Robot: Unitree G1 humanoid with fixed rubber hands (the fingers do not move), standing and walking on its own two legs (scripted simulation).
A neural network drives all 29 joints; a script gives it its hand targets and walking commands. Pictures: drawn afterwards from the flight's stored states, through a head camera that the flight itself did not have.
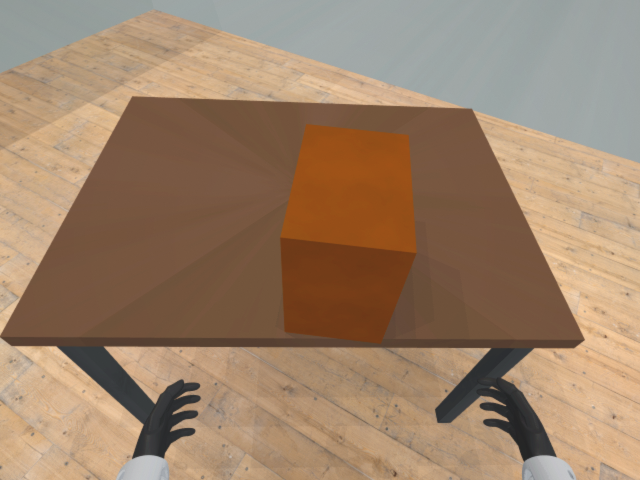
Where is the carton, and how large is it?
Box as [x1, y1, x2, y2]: [280, 124, 416, 343]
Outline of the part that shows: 306,124 280,236 285,331 380,343 416,252 408,135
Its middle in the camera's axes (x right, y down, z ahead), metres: +0.04 -0.01 +0.63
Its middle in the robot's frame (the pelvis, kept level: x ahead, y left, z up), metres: +0.47 -0.03 -0.01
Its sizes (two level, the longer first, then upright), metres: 0.241 0.164 0.248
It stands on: a table, 0.64 m high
